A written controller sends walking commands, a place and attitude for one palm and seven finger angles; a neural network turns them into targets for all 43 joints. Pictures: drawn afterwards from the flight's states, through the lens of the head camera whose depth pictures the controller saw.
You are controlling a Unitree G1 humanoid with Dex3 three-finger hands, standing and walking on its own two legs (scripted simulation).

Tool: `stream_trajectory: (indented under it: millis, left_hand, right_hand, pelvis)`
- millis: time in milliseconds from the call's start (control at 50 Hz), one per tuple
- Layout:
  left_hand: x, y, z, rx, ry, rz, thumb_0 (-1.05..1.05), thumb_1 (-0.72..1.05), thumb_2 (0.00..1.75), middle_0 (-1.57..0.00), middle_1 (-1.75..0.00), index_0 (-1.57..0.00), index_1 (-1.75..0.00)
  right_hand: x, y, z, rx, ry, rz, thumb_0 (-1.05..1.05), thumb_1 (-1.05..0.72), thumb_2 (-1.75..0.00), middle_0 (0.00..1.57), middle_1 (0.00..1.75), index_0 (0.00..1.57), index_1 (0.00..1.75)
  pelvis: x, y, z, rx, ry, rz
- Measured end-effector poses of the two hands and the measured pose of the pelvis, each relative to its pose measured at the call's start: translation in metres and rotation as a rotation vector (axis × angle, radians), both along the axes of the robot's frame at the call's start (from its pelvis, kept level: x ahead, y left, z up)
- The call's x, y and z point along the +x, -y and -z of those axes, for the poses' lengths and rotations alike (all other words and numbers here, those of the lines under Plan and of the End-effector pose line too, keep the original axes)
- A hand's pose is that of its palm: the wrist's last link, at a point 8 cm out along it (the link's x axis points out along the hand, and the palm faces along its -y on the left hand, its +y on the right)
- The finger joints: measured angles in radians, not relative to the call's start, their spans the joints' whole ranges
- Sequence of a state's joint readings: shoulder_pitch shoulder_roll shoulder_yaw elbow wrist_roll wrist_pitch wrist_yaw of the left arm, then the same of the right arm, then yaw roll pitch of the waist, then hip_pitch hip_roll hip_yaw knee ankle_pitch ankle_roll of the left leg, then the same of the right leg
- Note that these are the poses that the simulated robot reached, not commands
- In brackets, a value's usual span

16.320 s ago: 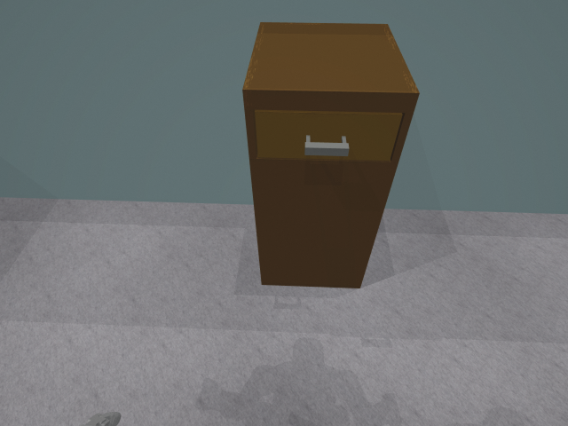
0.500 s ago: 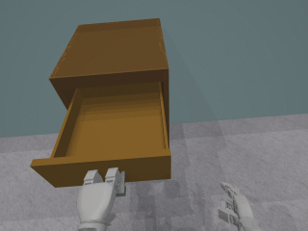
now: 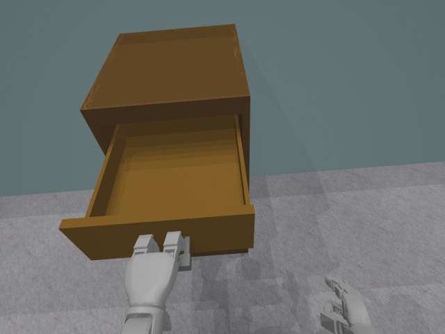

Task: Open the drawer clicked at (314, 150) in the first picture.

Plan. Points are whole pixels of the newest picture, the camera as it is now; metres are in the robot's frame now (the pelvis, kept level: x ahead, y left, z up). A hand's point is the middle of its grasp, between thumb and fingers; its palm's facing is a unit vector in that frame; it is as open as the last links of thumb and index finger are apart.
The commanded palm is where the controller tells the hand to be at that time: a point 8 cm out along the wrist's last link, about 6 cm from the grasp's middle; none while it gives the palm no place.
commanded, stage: lift the hand off the handle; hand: left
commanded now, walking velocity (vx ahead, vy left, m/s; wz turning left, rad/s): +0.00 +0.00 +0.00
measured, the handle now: (163, 253) +0.26 +0.16 -0.01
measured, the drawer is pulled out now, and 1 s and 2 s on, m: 0.29 0.24 0.22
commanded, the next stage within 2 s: open the thumb to release the handle in 0.42 s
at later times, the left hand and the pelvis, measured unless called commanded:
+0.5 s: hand (160, 279) +0.22 +0.15 -0.02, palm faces -0.14 -0.19 -0.97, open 13.8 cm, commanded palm +0.20 +0.16 +0.10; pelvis +0.03 +0.00 +0.01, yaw -2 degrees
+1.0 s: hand (164, 259) +0.26 +0.16 -0.03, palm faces +0.06 -0.06 -1.00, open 13.8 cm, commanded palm +0.23 +0.16 +0.02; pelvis +0.02 -0.01 +0.00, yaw +1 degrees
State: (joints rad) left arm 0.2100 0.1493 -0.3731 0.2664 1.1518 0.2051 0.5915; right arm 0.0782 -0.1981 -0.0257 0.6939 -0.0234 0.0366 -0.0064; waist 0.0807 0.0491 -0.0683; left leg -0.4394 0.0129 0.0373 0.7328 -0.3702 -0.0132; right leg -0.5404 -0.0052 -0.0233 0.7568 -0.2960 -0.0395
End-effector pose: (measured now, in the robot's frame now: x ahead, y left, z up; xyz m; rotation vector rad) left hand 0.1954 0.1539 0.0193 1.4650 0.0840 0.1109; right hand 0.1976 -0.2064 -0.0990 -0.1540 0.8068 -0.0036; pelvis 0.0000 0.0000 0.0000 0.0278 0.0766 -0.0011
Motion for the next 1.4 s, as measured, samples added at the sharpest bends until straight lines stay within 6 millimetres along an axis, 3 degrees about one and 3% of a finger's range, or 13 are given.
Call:
stream_trajectory:
  millis: [200,460,680,860,1100,1220,1400]
  left_hand:
    - [0.01,-0.002,-0.007,-0.025,-0.065,-0.001,0.0,-0.49,0.3,-0.39,-1.21,-0.34,-1.19]
    - [0.009,-0.006,-0.016,-0.083,-0.146,0.027,0.0,-0.49,0.3,-0.39,-1.13,-0.36,-1.1]
    - [0.003,-0.007,-0.018,-0.093,-0.158,0.031,0.0,-0.49,0.3,-0.42,-1.09,-0.4,-1.05]
    - [0.011,-0.006,-0.01,-0.016,-0.02,0.032,0.0,-0.49,0.3,-0.54,-0.97,-0.45,-1.03]
    - [0.052,-0.005,-0.006,0.046,-0.002,-0.029,0.0,-0.49,0.3,-0.5,-0.77,-0.48,-0.74]
    - [0.053,-0.006,-0.008,0.039,-0.048,-0.031,0.0,-0.49,0.3,-0.44,-0.74,-0.48,-0.63]
    - [0.053,-0.006,-0.008,0.039,-0.039,-0.024,0.0,-0.49,0.3,-0.44,-0.73,-0.5,-0.62]
  right_hand:
    - [0.007,-0.008,-0.013,0.022,0.04,0.012,0.02,-0.9,-0.9,0.2,0.3,0.2,0.3]
    - [0.023,0.0,-0.026,0.012,0.074,0.007,0.02,-0.9,-0.9,0.2,0.3,0.2,0.3]
    - [0.035,0.006,-0.016,0.008,0.039,-0.015,0.01,-0.9,-0.9,0.2,0.3,0.2,0.3]
    - [0.039,0.006,0.001,0.0,-0.002,-0.048,0.01,-0.9,-0.9,0.2,0.3,0.2,0.3]
    - [0.017,0.005,0.008,0.025,-0.015,0.019,0.01,-0.9,-0.9,0.2,0.3,0.2,0.3]
    - [-0.001,0.014,0.003,0.007,-0.023,0.056,0.01,-0.9,-0.9,0.2,0.3,0.2,0.3]
    - [-0.014,0.023,0.006,-0.025,-0.044,0.071,0.01,-0.9,-0.9,0.2,0.3,0.2,0.3]
  pelvis:
    - [0.002,-0.002,-0.007,-0.002,0.035,0.007]
    - [0.021,-0.001,-0.014,-0.007,0.047,0.03]
    - [0.042,0.001,-0.013,-0.009,0.006,0.032]
    - [0.034,0.004,-0.003,-0.003,-0.045,0.002]
    - [0.009,0.006,0.003,0.008,-0.049,-0.007]
    - [0.005,0.005,-0.001,0.01,-0.032,0.0]
    - [0.005,0.003,-0.001,0.008,-0.035,0.001]
